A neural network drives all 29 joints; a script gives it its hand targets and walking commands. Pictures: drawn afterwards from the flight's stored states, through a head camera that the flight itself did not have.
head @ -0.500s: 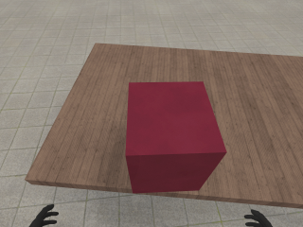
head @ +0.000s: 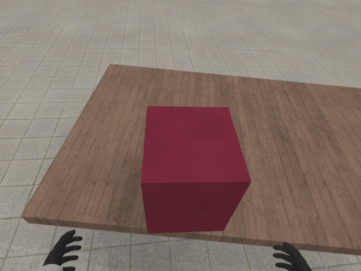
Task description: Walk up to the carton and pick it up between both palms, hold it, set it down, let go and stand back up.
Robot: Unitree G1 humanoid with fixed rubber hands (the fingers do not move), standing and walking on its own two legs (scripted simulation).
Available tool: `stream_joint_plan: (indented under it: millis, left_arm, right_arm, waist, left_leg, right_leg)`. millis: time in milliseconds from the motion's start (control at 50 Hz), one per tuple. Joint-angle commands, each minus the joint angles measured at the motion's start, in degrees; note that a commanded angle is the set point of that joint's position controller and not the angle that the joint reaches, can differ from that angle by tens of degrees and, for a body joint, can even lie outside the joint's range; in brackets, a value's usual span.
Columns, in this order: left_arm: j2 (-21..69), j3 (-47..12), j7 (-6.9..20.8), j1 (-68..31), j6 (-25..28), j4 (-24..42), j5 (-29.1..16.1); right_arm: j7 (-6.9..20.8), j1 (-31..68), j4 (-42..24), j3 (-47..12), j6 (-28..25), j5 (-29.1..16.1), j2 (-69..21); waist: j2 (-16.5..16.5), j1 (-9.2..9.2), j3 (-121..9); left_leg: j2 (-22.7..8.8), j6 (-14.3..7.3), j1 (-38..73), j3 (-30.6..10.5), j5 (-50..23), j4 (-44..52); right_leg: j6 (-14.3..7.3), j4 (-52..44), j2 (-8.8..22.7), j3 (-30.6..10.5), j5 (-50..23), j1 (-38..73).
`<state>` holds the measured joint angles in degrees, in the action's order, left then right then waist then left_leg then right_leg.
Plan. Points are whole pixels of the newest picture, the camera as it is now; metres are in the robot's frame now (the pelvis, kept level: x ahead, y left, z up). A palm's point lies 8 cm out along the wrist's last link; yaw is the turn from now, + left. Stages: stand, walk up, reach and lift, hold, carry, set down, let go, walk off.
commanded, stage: reach and lift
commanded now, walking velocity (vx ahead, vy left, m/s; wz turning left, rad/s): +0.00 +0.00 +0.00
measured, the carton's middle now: (187, 171) +0.36 +0.00 +0.00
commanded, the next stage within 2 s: none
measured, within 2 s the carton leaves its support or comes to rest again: neither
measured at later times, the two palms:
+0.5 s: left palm (66, 256) +0.17 +0.25 -0.04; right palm (292, 266) +0.17 -0.22 -0.03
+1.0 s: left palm (73, 249) +0.18 +0.22 +0.00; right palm (282, 253) +0.18 -0.19 +0.00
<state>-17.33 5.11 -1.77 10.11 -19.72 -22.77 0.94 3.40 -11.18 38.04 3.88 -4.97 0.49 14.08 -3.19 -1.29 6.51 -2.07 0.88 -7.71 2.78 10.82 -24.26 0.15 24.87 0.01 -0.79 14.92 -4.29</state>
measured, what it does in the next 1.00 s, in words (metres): stands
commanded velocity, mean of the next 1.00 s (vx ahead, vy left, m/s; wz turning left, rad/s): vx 0.00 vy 0.00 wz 0.00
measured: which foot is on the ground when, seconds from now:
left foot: down 0.00-1.00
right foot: down 0.00-1.00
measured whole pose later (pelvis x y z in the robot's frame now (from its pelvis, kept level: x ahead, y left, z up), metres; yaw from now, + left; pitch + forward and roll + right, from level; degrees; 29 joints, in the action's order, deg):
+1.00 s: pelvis +0.02 +0.01 +0.01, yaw -1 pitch -5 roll +0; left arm -10.6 -1.6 -3.9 23.1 11.7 -10.2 -6.2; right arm 1.3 -23.2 13.7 -2.7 -15.9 -10.8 8.9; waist -2.0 -2.8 3.6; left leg -1.5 0.5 -3.3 4.2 9.4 -17.7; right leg 0.5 17.1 0.5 -2.0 12.5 0.2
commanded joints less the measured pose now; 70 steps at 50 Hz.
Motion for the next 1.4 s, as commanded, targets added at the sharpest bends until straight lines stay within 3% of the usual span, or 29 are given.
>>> stream_joint_plan:
  millis: [0,120,240,380,540,680,720,920,1080,1120,1380]
  left_arm:
    - [-7.4,2.1,-0.1,-4.9,2.9,8.1,-0.7]
    - [-5.1,1.3,-0.2,-1.9,6.0,8.5,-1.6]
    - [-3.1,0.9,-1.0,-0.2,10.0,11.6,-2.0]
    - [-0.8,-0.1,-1.8,3.1,14.7,15.1,-3.1]
    - [0.8,-1.2,-2.0,7.8,20.8,16.8,-4.7]
    - [1.9,-3.0,-1.9,11.4,26.4,18.5,-5.6]
    - [1.7,-2.6,-2.0,11.1,28.0,18.3,-5.8]
    - [2.2,-4.6,-2.2,12.6,33.6,20.4,-7.1]
    - [1.5,-5.1,-2.2,8.7,32.3,22.2,-8.2]
    - [1.0,-5.5,-2.6,5.5,31.0,23.7,-9.1]
    - [1.7,-2.4,-2.8,-4.1,11.8,35.3,-10.1]
  right_arm:
    - [-0.8,2.4,-9.0,2.8,-1.2,0.1,7.6]
    - [-0.8,0.5,-12.9,2.4,-1.2,-0.5,6.3]
    - [-0.5,-1.0,-16.7,1.6,-1.9,-2.5,5.3]
    - [-0.4,-3.1,-20.4,0.6,-3.9,-5.2,4.4]
    - [-0.5,-6.1,-23.2,-0.4,-7.5,-7.7,3.4]
    - [-0.8,-9.8,-25.2,-1.1,-10.3,-9.0,2.3]
    - [-1.1,-9.4,-27.3,-2.0,-11.0,-9.4,1.8]
    - [-2.1,-11.4,-32.2,-5.1,-13.2,-11.5,-0.7]
    - [-3.5,-9.0,-34.3,-5.0,-11.1,-11.3,-1.2]
    - [-3.8,-6.2,-35.4,-3.6,-10.0,-10.9,-0.3]
    - [-6.8,3.9,-45.4,-2.9,3.8,-13.6,0.8]
  waist:
    - [2.6,0.33,-4.7]
    - [1.0,0.22,-4.2]
    - [2.4,0.01,-3.7]
    - [4.1,-0.45,-4.7]
    - [3.8,-0.65,-5.7]
    - [3.6,0.77,-4.2]
    - [3.1,-0.41,-4.6]
    - [3.0,-1.65,-4.7]
    - [3.3,-2.70,-3.5]
    - [3.9,-2.13,-3.4]
    - [3.5,-2.78,-4.5]
  left_leg:
    - [3.0,-0.1,8.4,3.8,-2.1,5.1]
    - [2.6,-0.1,9.5,3.5,-3.4,6.7]
    - [2.6,0.4,10.0,3.0,-4.5,7.7]
    - [2.5,1.3,11.4,2.1,-9.5,7.7]
    - [2.6,1.7,13.4,1.0,-15.2,7.1]
    - [3.0,1.8,14.5,0.1,-18.6,6.9]
    - [3.4,1.4,13.9,0.2,-18.4,6.7]
    - [3.2,1.1,13.0,0.3,-19.9,6.2]
    - [2.9,0.6,12.1,0.3,-14.8,7.3]
    - [2.8,0.7,11.5,0.3,-12.8,7.5]
    - [1.8,0.4,11.7,0.8,-8.6,9.3]
  right_leg:
    - [0.3,-8.8,-0.6,2.4,-4.9,-7.5]
    - [0.0,-10.4,-1.1,2.3,-2.8,-7.5]
    - [-0.5,-11.5,-1.1,1.5,-1.3,-8.4]
    - [-1.6,-12.1,-1.2,0.5,-3.6,-7.9]
    - [-2.1,-12.7,-1.6,0.0,-7.4,-6.9]
    - [-2.2,-13.2,-2.0,-0.3,-9.6,-6.5]
    - [-2.1,-13.0,-1.7,-0.9,-9.6,-5.9]
    - [-2.5,-12.4,-1.6,-1.9,-10.5,-5.2]
    - [-2.5,-13.1,-1.2,-2.5,-5.9,-5.9]
    - [-2.5,-13.2,-1.0,-2.5,-4.1,-7.1]
    - [-1.7,-13.7,-1.0,-2.3,-1.3,-7.3]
